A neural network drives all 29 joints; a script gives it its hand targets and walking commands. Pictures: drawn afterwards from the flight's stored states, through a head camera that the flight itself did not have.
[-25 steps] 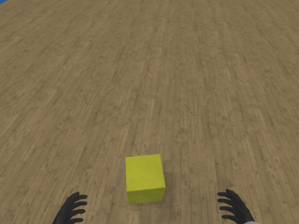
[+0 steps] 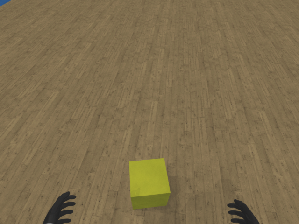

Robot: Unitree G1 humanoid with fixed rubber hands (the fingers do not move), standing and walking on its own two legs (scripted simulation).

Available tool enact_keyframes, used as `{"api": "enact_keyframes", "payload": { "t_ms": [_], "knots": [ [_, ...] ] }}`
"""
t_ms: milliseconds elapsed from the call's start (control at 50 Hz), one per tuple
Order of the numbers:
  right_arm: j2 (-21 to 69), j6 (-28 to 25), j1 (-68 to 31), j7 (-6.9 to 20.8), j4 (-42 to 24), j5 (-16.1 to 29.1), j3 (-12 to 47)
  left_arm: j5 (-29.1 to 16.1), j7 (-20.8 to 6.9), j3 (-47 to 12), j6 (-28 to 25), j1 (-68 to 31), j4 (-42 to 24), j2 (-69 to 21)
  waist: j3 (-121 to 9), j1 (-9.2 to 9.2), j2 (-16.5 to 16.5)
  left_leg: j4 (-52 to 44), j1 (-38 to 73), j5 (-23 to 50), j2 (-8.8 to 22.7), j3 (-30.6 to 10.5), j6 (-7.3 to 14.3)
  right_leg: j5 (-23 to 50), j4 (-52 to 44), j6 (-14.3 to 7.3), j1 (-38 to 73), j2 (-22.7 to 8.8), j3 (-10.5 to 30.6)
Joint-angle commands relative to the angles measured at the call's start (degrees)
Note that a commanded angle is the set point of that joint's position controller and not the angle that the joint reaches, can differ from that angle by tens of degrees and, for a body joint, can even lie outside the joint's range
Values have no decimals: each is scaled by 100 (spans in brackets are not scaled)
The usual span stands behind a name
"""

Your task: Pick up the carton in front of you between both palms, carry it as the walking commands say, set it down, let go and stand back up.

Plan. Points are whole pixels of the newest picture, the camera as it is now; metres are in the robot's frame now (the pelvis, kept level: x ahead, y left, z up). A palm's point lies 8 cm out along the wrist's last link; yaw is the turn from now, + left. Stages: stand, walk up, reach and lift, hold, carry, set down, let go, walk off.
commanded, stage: stand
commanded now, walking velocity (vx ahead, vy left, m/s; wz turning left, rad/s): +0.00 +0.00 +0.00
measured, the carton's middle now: (148, 184) +0.46 +0.00 -0.65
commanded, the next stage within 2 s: none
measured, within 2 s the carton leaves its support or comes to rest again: neither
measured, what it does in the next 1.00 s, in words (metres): stands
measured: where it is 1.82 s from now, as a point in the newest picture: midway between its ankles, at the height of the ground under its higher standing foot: outside the picture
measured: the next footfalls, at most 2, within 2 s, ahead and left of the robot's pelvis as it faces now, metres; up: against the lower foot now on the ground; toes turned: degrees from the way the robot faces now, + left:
none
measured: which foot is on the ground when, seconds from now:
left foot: down 0.00-1.00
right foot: down 0.00-1.00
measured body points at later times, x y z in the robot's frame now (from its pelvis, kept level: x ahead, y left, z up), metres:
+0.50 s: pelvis +0.00 +0.00 +0.00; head +0.00 +0.00 +0.45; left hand +0.14 +0.29 -0.09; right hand +0.14 -0.29 -0.09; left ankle -0.03 +0.10 -0.74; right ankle -0.04 -0.12 -0.74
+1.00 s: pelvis -0.02 -0.01 +0.01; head -0.02 +0.00 +0.46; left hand +0.10 +0.30 -0.10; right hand +0.11 -0.31 -0.09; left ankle -0.03 +0.10 -0.74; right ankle -0.04 -0.12 -0.74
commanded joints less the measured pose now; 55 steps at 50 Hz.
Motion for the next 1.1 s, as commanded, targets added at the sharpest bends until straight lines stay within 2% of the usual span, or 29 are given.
{"api": "enact_keyframes", "payload": {
  "t_ms": [0,40,100,320,580,1080],
  "knots": [
    [-917,-321,-250,-128,-18,14,-224,42,73,194,-398,-95,121,701,-936,26,75,-109,338,3265,658,-310,-250,2575,-42,102,53,-443,129],
    [-960,-333,-296,-137,52,23,-217,52,87,190,-425,-149,218,773,-1004,-2,175,-103,395,3392,674,-325,-252,2641,-37,92,53,-450,145],
    [-1045,-347,-351,-151,138,27,-228,77,100,204,-461,-207,352,910,-961,-34,205,-163,353,3197,688,-373,-227,2487,-70,61,30,-455,194],
    [-1263,-455,-543,-169,430,13,-227,83,106,177,-626,-277,805,1093,-467,-39,55,-521,42,2191,739,-558,-101,1756,-380,6,-40,-539,363],
    [-1337,-525,-610,-133,847,39,-143,42,74,141,-704,-359,1245,1248,-462,-22,-19,-763,93,1595,758,-601,-89,1459,-702,-35,73,-651,523],
    [-1525,-543,-716,-123,1686,106,-27,-21,39,43,-735,-499,2119,1457,-360,-19,5,-1065,258,1660,864,-648,-57,1542,-1039,-67,218,-732,590]
  ]
}}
